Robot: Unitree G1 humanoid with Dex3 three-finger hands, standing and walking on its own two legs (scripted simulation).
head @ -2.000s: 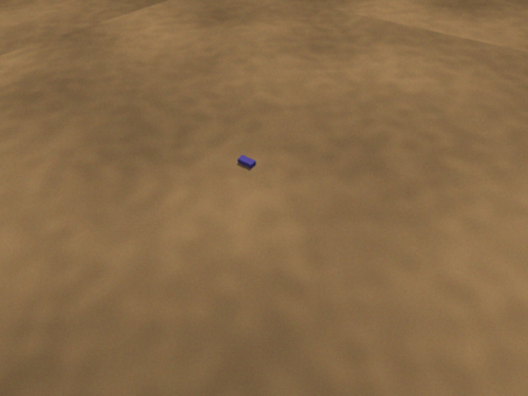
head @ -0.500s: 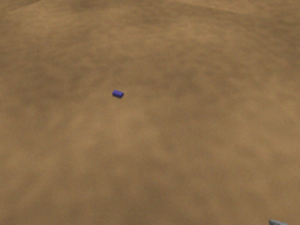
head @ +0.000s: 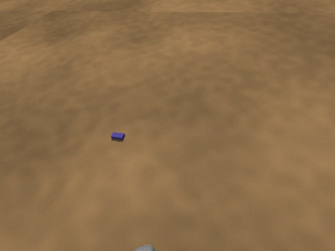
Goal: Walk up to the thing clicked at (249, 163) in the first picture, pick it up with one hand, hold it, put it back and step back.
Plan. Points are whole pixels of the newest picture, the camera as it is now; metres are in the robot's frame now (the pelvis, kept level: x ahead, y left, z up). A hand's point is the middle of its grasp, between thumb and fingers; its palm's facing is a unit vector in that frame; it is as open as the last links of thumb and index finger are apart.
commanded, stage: walk up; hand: left
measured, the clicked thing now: (118, 136) +1.09 +0.48 -0.74
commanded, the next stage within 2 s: none
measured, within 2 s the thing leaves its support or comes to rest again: neither
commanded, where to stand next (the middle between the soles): +0.64 +0.36 m, yaw -17 degrees
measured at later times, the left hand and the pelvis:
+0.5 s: hand (51, 194) +0.34 +0.42 -0.12, palm faces -0.20 -0.87 -0.45, open 7.4 cm; pelvis +0.22 +0.14 +0.01, yaw -8 degrees
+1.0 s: hand (29, 164) +0.47 +0.56 -0.13, palm faces -0.20 -0.82 -0.54, open 7.4 cm; pelvis +0.39 +0.25 -0.02, yaw -11 degrees
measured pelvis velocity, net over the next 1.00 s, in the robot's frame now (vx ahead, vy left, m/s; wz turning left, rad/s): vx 0.39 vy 0.25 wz -0.19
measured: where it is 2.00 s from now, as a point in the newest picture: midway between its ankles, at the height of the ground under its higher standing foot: (117, 196)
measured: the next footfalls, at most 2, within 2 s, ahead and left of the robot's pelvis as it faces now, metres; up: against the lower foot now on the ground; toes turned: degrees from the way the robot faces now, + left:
left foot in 0.16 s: +0.24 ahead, +0.22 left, +0.00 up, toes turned +3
right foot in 0.60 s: +0.37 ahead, +0.04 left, +0.00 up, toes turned -14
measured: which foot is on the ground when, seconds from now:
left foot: up 0.00-0.14, down 0.16-0.60, up 0.62-0.98, down 1.00-1.00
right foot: down 0.00-0.20, up 0.22-0.58, down 0.60-1.00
